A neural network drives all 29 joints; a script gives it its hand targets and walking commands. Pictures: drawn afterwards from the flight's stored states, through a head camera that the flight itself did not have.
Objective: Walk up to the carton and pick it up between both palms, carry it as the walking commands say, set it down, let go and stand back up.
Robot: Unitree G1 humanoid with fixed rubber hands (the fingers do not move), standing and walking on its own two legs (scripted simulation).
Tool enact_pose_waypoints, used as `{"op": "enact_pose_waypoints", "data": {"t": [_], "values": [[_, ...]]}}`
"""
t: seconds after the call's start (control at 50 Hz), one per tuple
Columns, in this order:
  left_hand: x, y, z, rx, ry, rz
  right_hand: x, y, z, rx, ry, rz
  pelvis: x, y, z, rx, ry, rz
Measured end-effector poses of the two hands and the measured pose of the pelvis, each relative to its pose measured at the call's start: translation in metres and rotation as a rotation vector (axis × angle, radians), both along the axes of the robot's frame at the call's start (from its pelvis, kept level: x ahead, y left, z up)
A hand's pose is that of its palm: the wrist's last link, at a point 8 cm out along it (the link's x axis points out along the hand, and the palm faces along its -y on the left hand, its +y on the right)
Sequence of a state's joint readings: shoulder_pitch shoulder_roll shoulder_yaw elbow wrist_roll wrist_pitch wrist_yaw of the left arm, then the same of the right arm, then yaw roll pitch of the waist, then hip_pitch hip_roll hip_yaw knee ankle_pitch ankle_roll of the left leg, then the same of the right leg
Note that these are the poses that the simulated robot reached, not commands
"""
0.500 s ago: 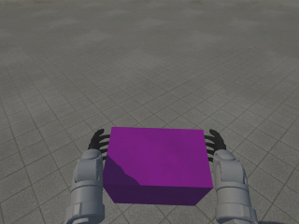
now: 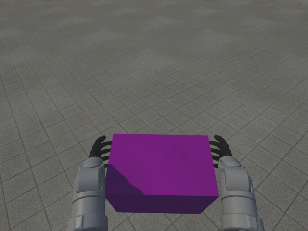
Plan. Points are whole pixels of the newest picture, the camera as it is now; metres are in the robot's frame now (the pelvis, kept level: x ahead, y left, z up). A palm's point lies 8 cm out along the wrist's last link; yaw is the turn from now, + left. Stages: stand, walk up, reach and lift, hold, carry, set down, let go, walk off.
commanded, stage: reach and lift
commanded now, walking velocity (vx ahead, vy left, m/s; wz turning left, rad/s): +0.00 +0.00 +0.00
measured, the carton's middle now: (159, 176) +0.30 +0.01 -0.03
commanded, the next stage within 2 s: hold in 0.38 s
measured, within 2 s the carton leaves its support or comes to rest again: neither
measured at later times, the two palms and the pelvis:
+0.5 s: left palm (96, 166) +0.28 +0.17 +0.05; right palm (227, 165) +0.27 -0.17 +0.05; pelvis +0.00 +0.00 +0.00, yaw +0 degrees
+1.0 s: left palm (92, 160) +0.29 +0.19 +0.07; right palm (220, 154) +0.30 -0.16 +0.07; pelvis +0.01 +0.01 -0.01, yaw +3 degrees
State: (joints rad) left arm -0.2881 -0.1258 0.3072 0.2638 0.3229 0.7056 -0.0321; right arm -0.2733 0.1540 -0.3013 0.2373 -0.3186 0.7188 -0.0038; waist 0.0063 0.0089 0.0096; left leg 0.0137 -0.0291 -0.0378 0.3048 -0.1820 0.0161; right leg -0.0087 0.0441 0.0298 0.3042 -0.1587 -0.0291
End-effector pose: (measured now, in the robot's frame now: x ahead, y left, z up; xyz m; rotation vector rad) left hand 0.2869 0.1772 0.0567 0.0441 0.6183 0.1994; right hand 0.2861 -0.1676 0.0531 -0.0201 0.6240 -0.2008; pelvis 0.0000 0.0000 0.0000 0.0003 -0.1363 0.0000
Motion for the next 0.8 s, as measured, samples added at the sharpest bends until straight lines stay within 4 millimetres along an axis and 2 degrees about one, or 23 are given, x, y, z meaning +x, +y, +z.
{"op": "enact_pose_waypoints", "data": {"t": [0.52,0.8], "values": [[-0.011,-0.002,-0.004,-0.006,0.006,-0.003,-0.011,-0.003,-0.002,0.001,0.0,-0.002,-0.001,0.001,0.0,0.0,-0.003,-0.002],[-0.011,0.0,-0.003,-0.006,0.005,-0.003,-0.01,0.0,-0.002,0.003,-0.003,0.002,-0.004,0.003,-0.001,0.001,-0.007,-0.001]]}}
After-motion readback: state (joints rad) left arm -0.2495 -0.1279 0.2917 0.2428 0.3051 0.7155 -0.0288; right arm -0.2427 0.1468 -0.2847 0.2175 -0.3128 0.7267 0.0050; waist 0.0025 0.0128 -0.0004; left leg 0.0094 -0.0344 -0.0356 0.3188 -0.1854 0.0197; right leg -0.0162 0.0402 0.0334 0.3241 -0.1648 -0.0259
